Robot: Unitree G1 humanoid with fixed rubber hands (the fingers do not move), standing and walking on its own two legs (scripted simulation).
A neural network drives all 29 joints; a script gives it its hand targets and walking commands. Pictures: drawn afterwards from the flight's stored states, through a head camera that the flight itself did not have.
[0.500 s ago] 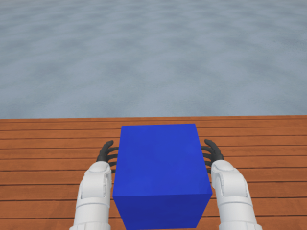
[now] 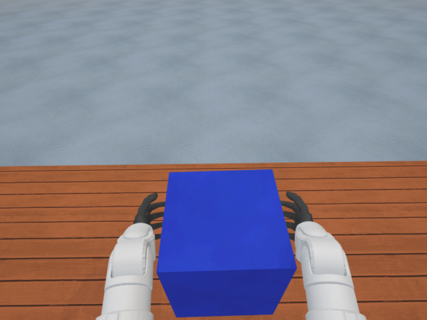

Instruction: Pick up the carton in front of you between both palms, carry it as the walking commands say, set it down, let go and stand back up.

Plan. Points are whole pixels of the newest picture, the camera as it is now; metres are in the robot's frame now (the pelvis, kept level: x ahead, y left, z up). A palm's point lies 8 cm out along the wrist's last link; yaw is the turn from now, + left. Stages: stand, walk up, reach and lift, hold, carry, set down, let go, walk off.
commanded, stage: carry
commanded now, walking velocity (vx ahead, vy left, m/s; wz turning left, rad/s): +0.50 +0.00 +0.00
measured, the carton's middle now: (222, 245) +0.30 +0.00 -0.02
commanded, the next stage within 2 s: none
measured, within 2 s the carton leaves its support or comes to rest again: neither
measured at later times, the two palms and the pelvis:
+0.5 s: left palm (156, 166) +0.45 +0.15 +0.07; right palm (286, 166) +0.44 -0.15 +0.07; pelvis +0.18 +0.00 -0.01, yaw -2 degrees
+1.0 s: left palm (182, 101) +0.74 +0.11 +0.08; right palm (276, 99) +0.76 -0.19 +0.08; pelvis +0.48 -0.05 +0.01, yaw +2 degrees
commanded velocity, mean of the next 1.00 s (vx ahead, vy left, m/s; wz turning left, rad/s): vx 0.50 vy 0.00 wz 0.00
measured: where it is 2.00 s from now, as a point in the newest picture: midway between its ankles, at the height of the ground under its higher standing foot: (220, 213)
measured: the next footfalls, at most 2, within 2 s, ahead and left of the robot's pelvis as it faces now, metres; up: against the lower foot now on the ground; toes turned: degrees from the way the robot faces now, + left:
left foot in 0.38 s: +0.15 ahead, +0.09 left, +0.00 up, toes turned +8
right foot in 0.70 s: +0.46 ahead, -0.11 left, +0.00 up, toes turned -11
